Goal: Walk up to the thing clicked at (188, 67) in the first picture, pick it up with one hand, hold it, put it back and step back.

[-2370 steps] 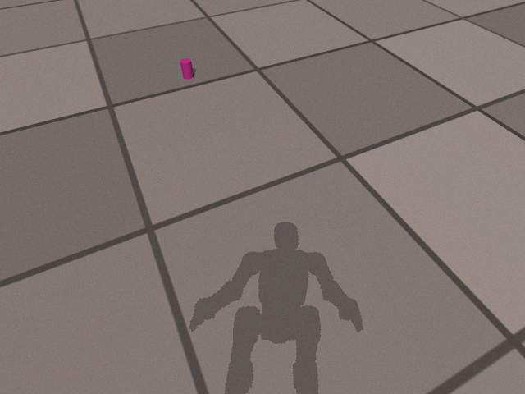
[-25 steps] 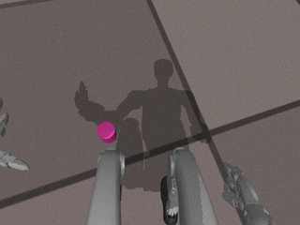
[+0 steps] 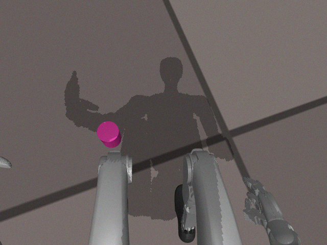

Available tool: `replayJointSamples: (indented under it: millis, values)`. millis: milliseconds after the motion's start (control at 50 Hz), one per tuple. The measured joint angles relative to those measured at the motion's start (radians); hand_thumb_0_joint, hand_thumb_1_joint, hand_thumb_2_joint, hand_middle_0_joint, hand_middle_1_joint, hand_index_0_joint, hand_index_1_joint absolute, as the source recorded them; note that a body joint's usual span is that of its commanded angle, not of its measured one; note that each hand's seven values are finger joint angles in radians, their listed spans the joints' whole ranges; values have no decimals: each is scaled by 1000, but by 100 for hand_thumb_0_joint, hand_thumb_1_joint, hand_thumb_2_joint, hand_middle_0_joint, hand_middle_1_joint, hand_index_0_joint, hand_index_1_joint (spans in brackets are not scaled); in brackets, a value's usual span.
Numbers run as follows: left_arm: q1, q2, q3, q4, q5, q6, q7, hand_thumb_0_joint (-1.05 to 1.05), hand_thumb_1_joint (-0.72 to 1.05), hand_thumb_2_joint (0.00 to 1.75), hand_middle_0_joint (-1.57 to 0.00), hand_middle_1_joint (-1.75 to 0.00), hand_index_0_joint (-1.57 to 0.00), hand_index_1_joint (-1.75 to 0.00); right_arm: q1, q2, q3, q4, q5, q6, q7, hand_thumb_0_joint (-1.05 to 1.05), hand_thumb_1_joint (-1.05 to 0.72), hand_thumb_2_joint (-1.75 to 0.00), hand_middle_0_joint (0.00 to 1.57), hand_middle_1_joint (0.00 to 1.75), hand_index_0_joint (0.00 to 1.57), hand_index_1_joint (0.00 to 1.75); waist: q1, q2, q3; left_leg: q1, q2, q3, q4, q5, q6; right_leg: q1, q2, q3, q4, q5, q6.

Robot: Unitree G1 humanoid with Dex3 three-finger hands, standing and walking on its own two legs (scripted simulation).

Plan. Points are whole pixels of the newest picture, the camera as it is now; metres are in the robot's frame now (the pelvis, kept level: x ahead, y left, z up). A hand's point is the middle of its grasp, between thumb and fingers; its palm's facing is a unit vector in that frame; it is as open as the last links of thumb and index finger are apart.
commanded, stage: go down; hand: left
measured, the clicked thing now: (110, 135) +0.42 +0.17 -0.36
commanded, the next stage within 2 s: approach in 1.00 s
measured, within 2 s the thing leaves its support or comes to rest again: neither
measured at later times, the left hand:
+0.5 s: hand out of the picture +0.36 +0.37 -0.04, palm faces +0.05 -0.99 -0.12, open 17.5 cm
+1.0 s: hand out of the picture +0.37 +0.38 -0.05, palm faces +0.06 -0.99 -0.11, open 17.3 cm
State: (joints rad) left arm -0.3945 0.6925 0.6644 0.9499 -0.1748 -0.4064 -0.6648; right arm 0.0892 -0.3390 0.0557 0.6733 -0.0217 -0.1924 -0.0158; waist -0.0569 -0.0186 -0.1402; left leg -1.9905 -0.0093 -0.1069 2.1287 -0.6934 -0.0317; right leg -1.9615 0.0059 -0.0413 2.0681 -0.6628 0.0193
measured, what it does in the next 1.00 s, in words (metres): lowers itself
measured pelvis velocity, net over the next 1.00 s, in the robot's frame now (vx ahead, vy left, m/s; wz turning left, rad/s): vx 0.00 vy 0.01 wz -0.02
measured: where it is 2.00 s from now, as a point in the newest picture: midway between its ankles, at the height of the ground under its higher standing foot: (151, 226)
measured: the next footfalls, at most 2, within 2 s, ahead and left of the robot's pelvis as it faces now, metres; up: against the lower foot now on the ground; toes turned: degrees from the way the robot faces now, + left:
none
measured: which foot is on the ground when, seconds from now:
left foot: down 0.00-1.00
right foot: down 0.00-1.00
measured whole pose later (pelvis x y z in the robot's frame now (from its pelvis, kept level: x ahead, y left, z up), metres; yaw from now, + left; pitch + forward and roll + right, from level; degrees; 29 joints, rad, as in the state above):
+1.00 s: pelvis +0.00 +0.01 -0.05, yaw -1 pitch +31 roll -6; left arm -0.51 0.81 0.74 1.02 -0.19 -0.41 -0.75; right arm 0.09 -0.37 0.09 0.68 -0.03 -0.18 0.00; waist -0.09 -0.03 -0.10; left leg -2.14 -0.02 -0.12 2.29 -0.70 -0.02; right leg -2.09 0.01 -0.05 2.21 -0.67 0.03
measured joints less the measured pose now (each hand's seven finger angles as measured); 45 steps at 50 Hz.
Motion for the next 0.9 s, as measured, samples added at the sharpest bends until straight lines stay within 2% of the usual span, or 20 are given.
replayJointSamples:
  millis: [280,460,700,900]
  values:
    - [-42,55,19,38,-1,17,-29,-1,-49,8,-2,-10,-5,-8,15,-9,13,3,-1,1,3,1,-88,-89,21,30,21,30,-11,1,7,-61,-4,-4,69,7,7,-54,2,-1,59,9,6]
    - [-76,62,28,36,5,11,-43,-1,-54,7,-3,-11,-5,-8,24,-15,20,21,-4,5,8,1,-88,-89,21,30,21,30,-19,0,16,-96,-7,-5,106,7,10,-85,1,-1,92,8,8]
    - [-84,85,49,51,-19,17,-56,-2,-57,8,-3,-12,-6,-10,30,-15,25,21,-1,10,9,1,-88,-89,21,30,21,30,-26,6,14,-114,-9,-6,124,-3,10,-102,0,0,111,-3,12]
    - [-115,104,71,71,-20,-6,-82,-2,-53,7,-2,-11,-5,-8,7,-28,29,14,-10,6,11,0,-88,-89,21,30,21,30,-27,-4,33,-136,-12,-11,150,-1,7,-123,0,-4,136,-1,12]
